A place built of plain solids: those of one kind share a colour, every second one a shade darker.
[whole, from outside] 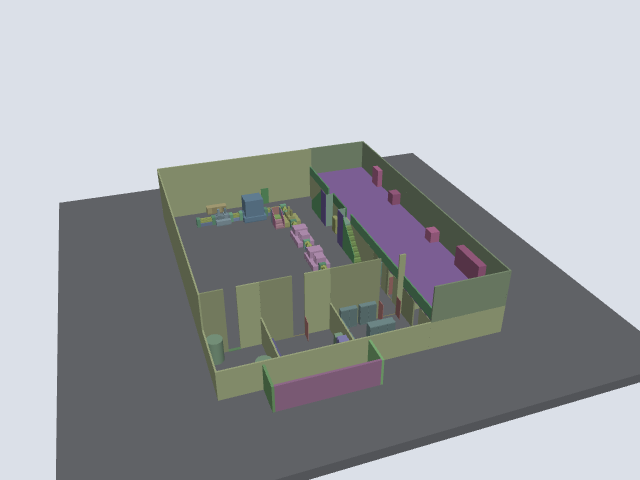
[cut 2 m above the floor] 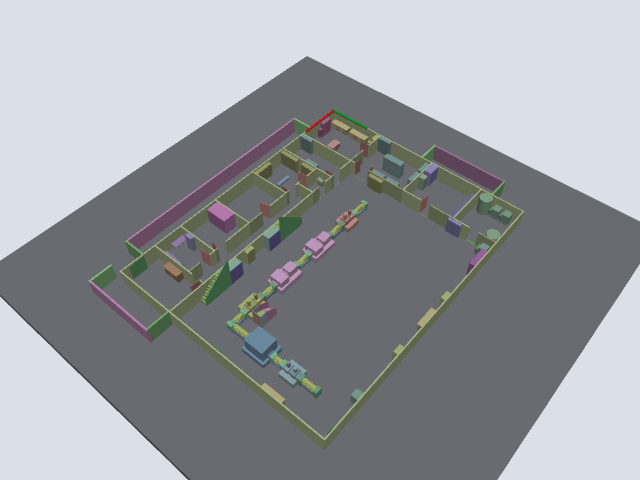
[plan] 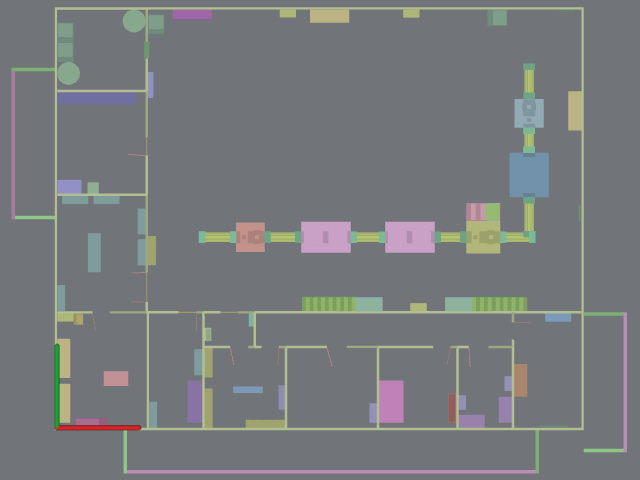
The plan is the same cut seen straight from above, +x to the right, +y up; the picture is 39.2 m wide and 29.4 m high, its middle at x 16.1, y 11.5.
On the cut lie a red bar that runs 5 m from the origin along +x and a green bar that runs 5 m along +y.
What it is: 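A pump hall with its main, pump sets and valves, low rooms beside it, and over them a gallery reached by a steep steel stair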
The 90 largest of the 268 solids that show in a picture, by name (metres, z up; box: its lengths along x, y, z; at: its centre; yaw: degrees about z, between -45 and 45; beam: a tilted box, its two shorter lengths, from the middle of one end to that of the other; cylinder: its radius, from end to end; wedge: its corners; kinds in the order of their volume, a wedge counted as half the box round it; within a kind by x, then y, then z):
{
 "wall_1": {"box": [0.15, 7.37, 2.95], "at": [-0.07, 3.54, 1.43]},
 "wall_2": {"box": [0.15, 7.5, 2.95], "at": [-0.07, 10.67, 1.43]},
 "wall_3": {"box": [0.15, 6.66, 2.95], "at": [-0.07, 17.45, 1.43]},
 "wall_4": {"box": [0.15, 5.28, 2.95], "at": [-0.07, 23.12, 1.43]},
 "wall_5": {"box": [2.17, 0.15, 2.95], "at": [1.08, 7.07, 1.43]},
 "wall_6": {"box": [5.49, 0.15, 2.95], "at": [2.75, 14.27, 1.43]},
 "wall_7": {"box": [5.49, 0.15, 2.95], "at": [2.75, 20.63, 1.43]},
 "wall_8": {"box": [5.79, 0.15, 2.95], "at": [2.75, 25.68, 1.43]},
 "wall_9": {"box": [5.86, 0.15, 2.95], "at": [2.78, -0.07, 1.43]},
 "wall_10": {"box": [2.27, 0.15, 2.95], "at": [4.35, 7.07, 1.43]},
 "wall_11": {"box": [0.15, 4.77, 6.55], "at": [5.49, 11.88, 3.23]},
 "wall_12": {"box": [0.15, 2.41, 6.55], "at": [5.49, 15.47, 3.23]},
 "wall_13": {"box": [0.15, 2.85, 6.55], "at": [5.49, 19.2, 3.23]},
 "wall_14": {"box": [0.15, 1.99, 6.55], "at": [5.49, 21.62, 3.23]},
 "wall_15": {"box": [0.15, 1.95, 6.55], "at": [5.49, 24.64, 3.23]},
 "wall_16": {"box": [0.15, 7.07, 2.95], "at": [5.56, 3.54, 1.43]},
 "wall_17": {"box": [3.7, 0.15, 2.95], "at": [7.26, -0.07, 1.43]},
 "wall_18": {"box": [0.15, 4.95, 2.95], "at": [8.96, 2.48, 1.43]},
 "wall_19": {"box": [5.36, 0.15, 2.95], "at": [11.49, -0.07, 1.43]},
 "wall_20": {"box": [0.15, 4.95, 2.95], "at": [14.02, 2.48, 1.43]},
 "wall_21": {"box": [2.51, 0.15, 2.95], "at": [15.28, 4.95, 1.43]},
 "wall_22": {"box": [5.93, 0.15, 2.95], "at": [16.84, -0.07, 1.43]},
 "wall_23": {"box": [26.92, 0.15, 6.55], "at": [18.8, 25.68, 3.23]},
 "wall_24": {"box": [0.15, 4.95, 2.95], "at": [19.65, 2.48, 1.43]},
 "wall_25": {"box": [15.82, 0.15, 3.11], "at": [20.01, 7.07, 1.5]},
 "wall_26": {"box": [3.38, 0.15, 2.95], "at": [21.34, 4.95, 1.43]},
 "wall_27": {"box": [5.17, 0.15, 2.95], "at": [22.09, -0.07, 1.43]},
 "wall_28": {"box": [0.15, 4.95, 2.95], "at": [24.52, 2.48, 1.43]},
 "wall_29": {"box": [3.7, 0.15, 2.95], "at": [26.22, -0.07, 1.43]},
 "wall_30": {"box": [0.15, 4.95, 2.95], "at": [27.92, 2.48, 1.43]},
 "wall_31": {"box": [4.49, 0.15, 2.95], "at": [30.02, -0.07, 1.43]},
 "wall_32": {"box": [4.19, 0.15, 3.11], "at": [30.02, 7.07, 1.5]},
 "wall_33": {"box": [0.15, 7.37, 2.95], "at": [32.19, 3.54, 1.43]},
 "wall_34": {"box": [0.15, 18.84, 6.55], "at": [32.19, 16.34, 3.23]},
 "mezz_deck_1": {"box": [32.11, 7.12, 0.15], "at": [16.05, 3.56, 2.98]},
 "mezz_outer_1": {"box": [0.15, 7.37, 3.66], "at": [-0.07, 3.54, 4.73]},
 "mezz_outer_2": {"box": [5.86, 0.15, 3.66], "at": [2.78, -0.07, 4.73]},
 "mezz_outer_3": {"box": [3.7, 0.15, 3.66], "at": [7.26, -0.07, 4.73]},
 "mezz_outer_4": {"box": [5.36, 0.15, 3.66], "at": [11.49, -0.07, 4.73]},
 "mezz_outer_5": {"box": [5.93, 0.15, 3.66], "at": [16.84, -0.07, 4.73]},
 "mezz_outer_6": {"box": [5.17, 0.15, 3.66], "at": [22.09, -0.07, 4.73]},
 "mezz_outer_7": {"box": [3.7, 0.15, 3.66], "at": [26.22, -0.07, 4.73]},
 "mezz_outer_8": {"box": [4.49, 0.15, 3.66], "at": [30.02, -0.07, 4.73]},
 "mezz_outer_9": {"box": [0.15, 7.37, 3.66], "at": [32.19, 3.54, 4.73]},
 "yard_wall_1": {"box": [0.22, 9.28, 2.65], "at": [-2.69, 17.41, 1.27]},
 "yard_wall_2": {"box": [25.46, 0.22, 2.65], "at": [16.79, -2.69, 1.27]},
 "yard_wall_3": {"box": [0.22, 8.58, 2.65], "at": [34.8, 2.79, 1.27]},
 "panel_1": {"box": [0.48, 1.6, 2.0], "at": [0.24, 7.95, 1.1]},
 "panel_2": {"box": [1.6, 0.48, 2.0], "at": [1.1, 13.96, 1.1]},
 "panel_3": {"box": [0.78, 2.4, 2.0], "at": [2.28, 10.72, 1.1]},
 "panel_4": {"box": [1.6, 0.48, 2.0], "at": [3.02, 13.96, 1.1]},
 "panel_5": {"box": [0.48, 1.6, 2.0], "at": [5.18, 10.74, 1.1]},
 "panel_6": {"box": [0.48, 1.6, 2.0], "at": [5.18, 12.63, 1.1]},
 "panel_7": {"box": [0.48, 1.6, 2.0], "at": [5.87, 0.8, 1.1]},
 "panel_8": {"box": [0.48, 1.6, 2.0], "at": [8.65, 4.01, 1.1]},
 "surge_vessel_1": {"box": [2.4, 2.72, 0.52], "at": [28.91, 15.48, 0.36]},
 "surge_vessel_2": {"box": [1.93, 2.2, 2.08], "at": [28.91, 15.48, 1.66]},
 "mezz_kept_1": {"box": [4.0, 0.8, 2.15], "at": [5.14, 0.41, 4.08]},
 "mezz_kept_2": {"box": [1.2, 1.0, 1.21], "at": [12.2, 0.51, 3.61]},
 "mezz_kept_3": {"box": [1.2, 1.0, 1.37], "at": [21.34, 0.51, 3.69]},
 "mezz_kept_4": {"box": [1.6, 0.6, 2.15], "at": [26.59, 0.31, 4.08]},
 "yard_cheek_1": {"box": [2.65, 0.22, 2.65], "at": [-1.48, 12.88, 1.27]},
 "yard_cheek_2": {"box": [2.65, 0.22, 2.65], "at": [-1.48, 21.94, 1.27]},
 "yard_cheek_3": {"box": [0.22, 2.65, 2.65], "at": [4.17, -1.48, 1.27]},
 "yard_cheek_4": {"box": [0.22, 2.65, 2.65], "at": [29.41, -1.48, 1.27]},
 "yard_cheek_5": {"box": [2.65, 0.22, 2.65], "at": [33.59, -1.39, 1.27]},
 "yard_cheek_6": {"box": [2.65, 0.22, 2.65], "at": [33.59, 6.97, 1.27]},
 "pump_set_1": {"box": [3.04, 1.9, 0.52], "at": [16.47, 11.67, 0.36]},
 "pump_set_2": {"box": [1.15, 1.5, 0.78], "at": [17.19, 11.67, 1.01]},
 "pump_set_3": {"box": [3.04, 1.9, 0.52], "at": [21.61, 11.67, 0.36]},
 "pump_set_4": {"box": [1.15, 1.5, 0.78], "at": [22.33, 11.67, 1.01]},
 "mezz_landing_1": {"box": [1.6, 0.87, 3.11], "at": [19.08, 7.56, 1.5]},
 "mezz_landing_2": {"box": [1.6, 0.87, 3.11], "at": [24.62, 7.56, 1.5]},
 "cubicles_1": {"box": [1.48, 2.6, 1.9], "at": [20.46, 1.6, 1.05]},
 "lockers_1": {"box": [0.48, 1.8, 1.7], "at": [5.8, 10.85, 0.95]},
 "lockers_2": {"box": [0.48, 2.4, 1.7], "at": [9.27, 1.2, 0.95]},
 "lockers_3": {"box": [0.48, 1.8, 1.7], "at": [9.27, 3.98, 0.95]},
 "lockers_4": {"box": [2.4, 0.48, 1.7], "at": [12.74, 0.24, 0.95]},
 "tank_1": {"cylinder": 0.7, "from": [0.7, 21.7, 0.0], "to": [0.7, 21.7, 2.2]},
 "tank_2": {"cylinder": 0.7, "from": [4.71, 24.91, 0.0], "to": [4.71, 24.91, 2.2]},
 "mezz_parapet_1": {"box": [18.38, 0.15, 1.15], "at": [9.19, 7.07, 3.58]},
 "mezz_parapet_2": {"box": [6.79, 0.15, 1.15], "at": [28.71, 7.07, 3.58]},
 "switch_panel_1": {"box": [2.4, 0.58, 2.0], "at": [8.27, 25.32, 1.1]},
 "fume_cupboard_1": {"box": [1.5, 0.83, 2.2], "at": [0.75, 14.76, 1.2]},
 "manifold_valves_1": {"box": [2.08, 2.0, 0.52], "at": [26.1, 11.67, 0.36]},
 "inlet_valves_1": {"box": [1.76, 1.8, 0.52], "at": [11.84, 11.67, 0.36]},
 "outlet_valves_1": {"box": [1.8, 1.76, 0.52], "at": [28.91, 19.25, 0.36]},
 "reception_desk_1": {"box": [0.7, 1.94, 1.11], "at": [28.36, 2.9, 0.51]},
 "bar_rack_1": {"box": [1.4, 0.5, 1.68], "at": [1.86, 0.3, 0.96]},
 "tool_board_1": {"box": [0.33, 1.6, 1.8], "at": [5.73, 21.0, 1.0]}
}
